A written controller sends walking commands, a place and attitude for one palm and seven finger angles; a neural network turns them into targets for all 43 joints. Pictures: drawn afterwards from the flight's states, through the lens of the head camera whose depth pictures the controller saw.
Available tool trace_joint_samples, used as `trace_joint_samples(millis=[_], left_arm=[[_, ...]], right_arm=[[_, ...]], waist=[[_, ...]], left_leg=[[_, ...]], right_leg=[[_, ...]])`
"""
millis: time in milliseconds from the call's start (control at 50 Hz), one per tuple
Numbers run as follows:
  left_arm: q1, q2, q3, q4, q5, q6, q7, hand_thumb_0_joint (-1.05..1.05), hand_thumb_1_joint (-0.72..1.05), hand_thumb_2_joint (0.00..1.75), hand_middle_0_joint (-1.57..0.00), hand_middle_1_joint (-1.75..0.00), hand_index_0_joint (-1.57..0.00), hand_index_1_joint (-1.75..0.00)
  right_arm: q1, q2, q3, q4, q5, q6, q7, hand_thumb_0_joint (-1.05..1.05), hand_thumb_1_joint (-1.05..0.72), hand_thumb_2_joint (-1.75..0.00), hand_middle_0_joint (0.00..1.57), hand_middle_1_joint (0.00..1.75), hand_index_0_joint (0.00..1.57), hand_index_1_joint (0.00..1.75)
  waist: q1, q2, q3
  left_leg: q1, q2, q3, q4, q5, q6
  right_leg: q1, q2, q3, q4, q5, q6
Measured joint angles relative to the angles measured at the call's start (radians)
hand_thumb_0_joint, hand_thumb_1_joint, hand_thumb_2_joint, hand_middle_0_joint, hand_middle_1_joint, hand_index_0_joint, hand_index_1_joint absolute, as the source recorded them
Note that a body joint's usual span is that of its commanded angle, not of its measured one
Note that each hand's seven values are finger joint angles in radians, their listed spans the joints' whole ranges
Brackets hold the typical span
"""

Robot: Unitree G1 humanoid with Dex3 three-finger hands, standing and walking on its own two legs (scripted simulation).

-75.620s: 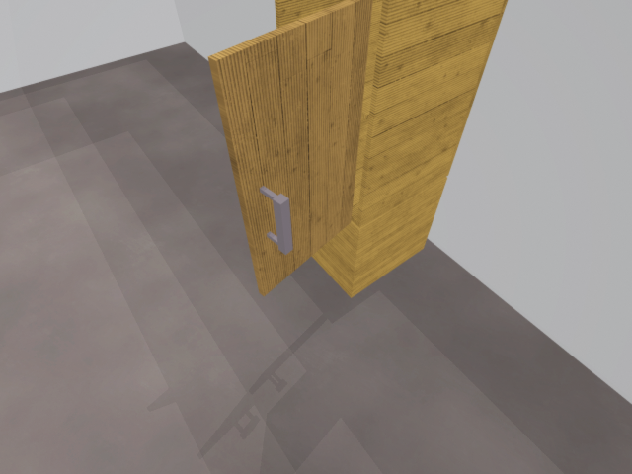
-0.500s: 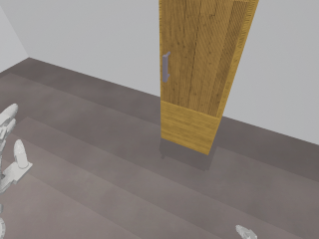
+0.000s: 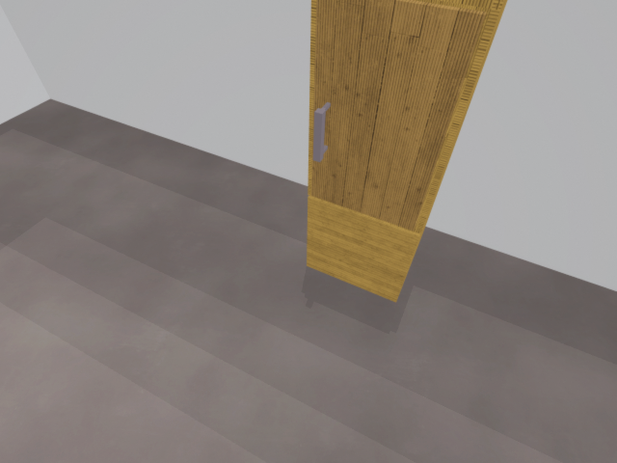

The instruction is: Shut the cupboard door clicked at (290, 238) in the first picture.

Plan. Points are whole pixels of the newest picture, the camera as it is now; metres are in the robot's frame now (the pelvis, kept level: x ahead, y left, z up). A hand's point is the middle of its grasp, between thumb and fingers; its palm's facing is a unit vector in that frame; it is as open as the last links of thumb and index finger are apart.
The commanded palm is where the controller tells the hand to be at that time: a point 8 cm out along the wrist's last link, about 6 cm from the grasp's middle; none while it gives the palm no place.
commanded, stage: let the arm hang, fingers relaxed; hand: left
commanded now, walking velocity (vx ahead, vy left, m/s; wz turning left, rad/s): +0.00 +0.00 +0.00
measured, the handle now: (322, 132) +0.91 +0.01 -0.08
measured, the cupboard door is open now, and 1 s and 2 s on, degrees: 0 0 0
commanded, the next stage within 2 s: look to check the result in 0.56 s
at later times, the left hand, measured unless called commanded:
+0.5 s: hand out of the picture -0.03 +0.15 -0.18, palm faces +0.04 -0.99 -0.13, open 7.4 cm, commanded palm none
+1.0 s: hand out of the picture -0.02 +0.19 -0.17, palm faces +0.01 -0.98 -0.18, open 7.4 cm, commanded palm none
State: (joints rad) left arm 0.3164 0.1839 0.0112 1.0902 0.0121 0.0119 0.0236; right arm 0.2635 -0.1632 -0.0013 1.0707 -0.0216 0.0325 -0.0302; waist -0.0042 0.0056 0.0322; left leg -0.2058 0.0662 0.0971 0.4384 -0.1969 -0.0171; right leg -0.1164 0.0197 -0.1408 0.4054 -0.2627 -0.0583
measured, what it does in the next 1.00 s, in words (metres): stands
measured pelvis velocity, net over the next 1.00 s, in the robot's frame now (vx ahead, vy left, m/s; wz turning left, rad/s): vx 0.01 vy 0.03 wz -0.03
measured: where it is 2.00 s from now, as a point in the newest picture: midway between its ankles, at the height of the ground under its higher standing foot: outside the picture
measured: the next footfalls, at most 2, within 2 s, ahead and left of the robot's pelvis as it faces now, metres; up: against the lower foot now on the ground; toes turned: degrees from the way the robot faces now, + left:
none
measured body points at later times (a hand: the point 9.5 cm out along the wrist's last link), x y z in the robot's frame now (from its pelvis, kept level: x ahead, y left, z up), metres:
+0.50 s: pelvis +0.00 +0.02 +0.00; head +0.00 +0.01 +0.45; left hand -0.03 +0.21 -0.16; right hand -0.05 -0.17 -0.16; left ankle +0.02 +0.13 -0.74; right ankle -0.02 -0.07 -0.74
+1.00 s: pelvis +0.01 +0.03 +0.00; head +0.02 +0.03 +0.45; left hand -0.02 +0.24 -0.16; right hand -0.01 -0.18 -0.16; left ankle +0.02 +0.13 -0.74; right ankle -0.02 -0.07 -0.74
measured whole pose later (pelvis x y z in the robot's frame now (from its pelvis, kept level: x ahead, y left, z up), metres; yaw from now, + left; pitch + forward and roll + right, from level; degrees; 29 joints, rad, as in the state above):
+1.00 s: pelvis +0.01 +0.03 +0.00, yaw -2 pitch -2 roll +0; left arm 0.34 0.12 0.01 1.16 0.01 -0.01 0.04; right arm 0.30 -0.12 0.00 1.14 -0.01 0.01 -0.04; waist 0.00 0.00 0.04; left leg -0.16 0.03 0.15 0.39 -0.20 0.02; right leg -0.10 -0.02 -0.09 0.40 -0.26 -0.01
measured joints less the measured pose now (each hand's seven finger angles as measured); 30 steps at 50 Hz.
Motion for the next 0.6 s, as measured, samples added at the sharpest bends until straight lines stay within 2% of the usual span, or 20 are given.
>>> trace_joint_samples(millis=[140, 380, 600], left_arm=[[0.021, -0.035, -0.009, 0.064, -0.005, -0.008, 0.008, 0.00, 0.91, 0.90, -0.20, -0.30, -0.20, -0.30], [0.030, -0.098, -0.013, 0.081, -0.005, -0.015, 0.016, 0.00, 0.91, 0.90, -0.20, -0.30, -0.20, -0.30], [0.036, -0.106, -0.009, 0.081, -0.002, -0.016, 0.019, 0.00, 0.90, 0.90, -0.20, -0.30, -0.20, -0.30]], right_arm=[[0.052, 0.025, 0.006, 0.072, 0.003, -0.004, -0.003, 0.00, -0.91, -0.89, 0.20, 0.30, 0.20, 0.30], [0.096, 0.079, 0.010, 0.101, 0.004, -0.014, -0.010, 0.00, -0.91, -0.89, 0.20, 0.30, 0.20, 0.30], [0.083, 0.082, 0.005, 0.083, 0.005, -0.022, -0.014, 0.00, -0.91, -0.89, 0.20, 0.30, 0.20, 0.30]], waist=[[-0.001, 0.016, -0.004], [-0.005, -0.001, -0.010], [-0.002, -0.007, -0.010]], left_leg=[[0.034, -0.008, 0.014, -0.036, 0.012, 0.007], [0.037, -0.018, 0.025, -0.039, 0.009, 0.017], [0.032, -0.027, 0.035, -0.033, 0.002, 0.028]], right_leg=[[0.026, -0.005, 0.012, -0.028, 0.013, 0.008], [0.019, -0.017, 0.023, -0.016, 0.008, 0.017], [0.007, -0.028, 0.033, -0.001, 0.001, 0.028]])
